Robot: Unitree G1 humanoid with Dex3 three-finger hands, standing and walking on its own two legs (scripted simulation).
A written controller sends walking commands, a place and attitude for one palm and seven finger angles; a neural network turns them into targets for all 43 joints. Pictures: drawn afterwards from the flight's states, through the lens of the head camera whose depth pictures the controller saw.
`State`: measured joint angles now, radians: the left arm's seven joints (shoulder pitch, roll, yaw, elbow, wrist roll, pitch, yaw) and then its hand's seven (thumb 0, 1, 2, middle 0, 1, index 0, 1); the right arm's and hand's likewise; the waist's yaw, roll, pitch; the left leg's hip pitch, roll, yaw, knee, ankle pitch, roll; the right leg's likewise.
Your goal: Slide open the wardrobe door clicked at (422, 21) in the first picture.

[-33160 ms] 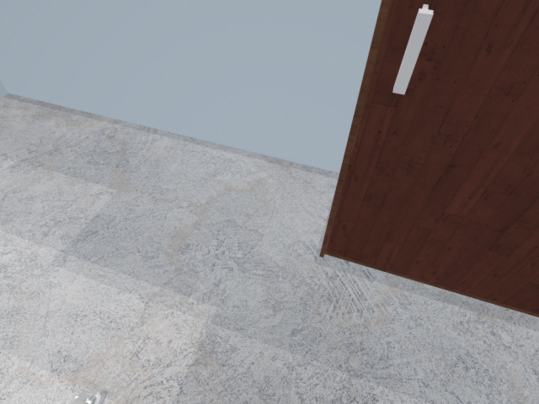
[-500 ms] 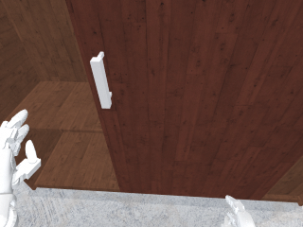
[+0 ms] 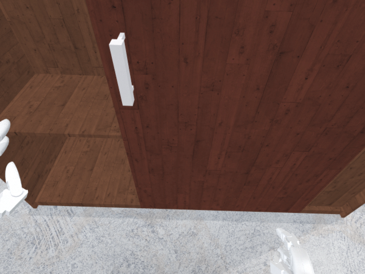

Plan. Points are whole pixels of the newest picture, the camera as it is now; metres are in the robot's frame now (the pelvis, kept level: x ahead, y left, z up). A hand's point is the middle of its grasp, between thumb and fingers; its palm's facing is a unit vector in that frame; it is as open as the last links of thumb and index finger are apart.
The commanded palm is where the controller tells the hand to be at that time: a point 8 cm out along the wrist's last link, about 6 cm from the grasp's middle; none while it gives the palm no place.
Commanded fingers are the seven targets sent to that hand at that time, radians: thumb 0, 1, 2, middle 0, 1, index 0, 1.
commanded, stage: step back with the hand held close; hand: left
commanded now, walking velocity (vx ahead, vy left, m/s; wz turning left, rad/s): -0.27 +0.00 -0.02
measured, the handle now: (125, 70) +0.54 +0.20 +0.17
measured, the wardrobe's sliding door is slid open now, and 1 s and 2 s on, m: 0.61 0.61 0.61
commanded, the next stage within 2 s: stop stepping back and stand still in 0.88 s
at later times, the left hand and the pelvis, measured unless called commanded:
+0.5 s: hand out of the picture +0.15 +0.28 +0.16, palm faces +0.46 -0.73 -0.49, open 7.4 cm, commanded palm +0.07 +0.31 +0.18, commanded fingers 0.00 0.90 0.90 -0.20 -0.30 -0.20 -0.30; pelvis -0.05 +0.00 -0.01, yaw +5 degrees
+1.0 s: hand out of the picture +0.08 +0.27 +0.17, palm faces +0.44 -0.81 -0.39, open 7.4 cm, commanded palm +0.02 +0.30 +0.18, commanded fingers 0.00 0.90 0.90 -0.20 -0.30 -0.20 -0.30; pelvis -0.12 +0.00 +0.01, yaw +0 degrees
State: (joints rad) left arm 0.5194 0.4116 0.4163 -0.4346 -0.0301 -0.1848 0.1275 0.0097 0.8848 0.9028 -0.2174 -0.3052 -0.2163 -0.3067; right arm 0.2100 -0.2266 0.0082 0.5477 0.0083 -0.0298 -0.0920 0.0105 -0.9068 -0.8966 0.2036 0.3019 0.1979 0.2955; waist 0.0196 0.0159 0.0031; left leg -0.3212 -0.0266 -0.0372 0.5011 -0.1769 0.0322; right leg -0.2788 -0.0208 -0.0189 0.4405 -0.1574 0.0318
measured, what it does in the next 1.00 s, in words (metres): walks backwards: right foot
